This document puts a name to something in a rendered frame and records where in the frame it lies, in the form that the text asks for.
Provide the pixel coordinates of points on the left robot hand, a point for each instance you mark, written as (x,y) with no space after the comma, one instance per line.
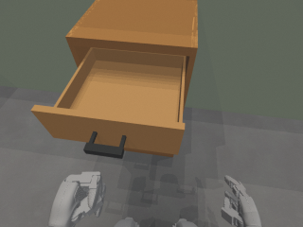
(86,189)

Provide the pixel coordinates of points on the cabinet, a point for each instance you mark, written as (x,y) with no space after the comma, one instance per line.
(151,26)

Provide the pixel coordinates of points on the right robot hand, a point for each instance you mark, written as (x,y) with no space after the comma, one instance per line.
(243,212)

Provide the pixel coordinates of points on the handle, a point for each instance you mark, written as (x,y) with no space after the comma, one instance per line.
(104,150)

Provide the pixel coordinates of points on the drawer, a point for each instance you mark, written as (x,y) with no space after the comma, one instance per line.
(121,92)

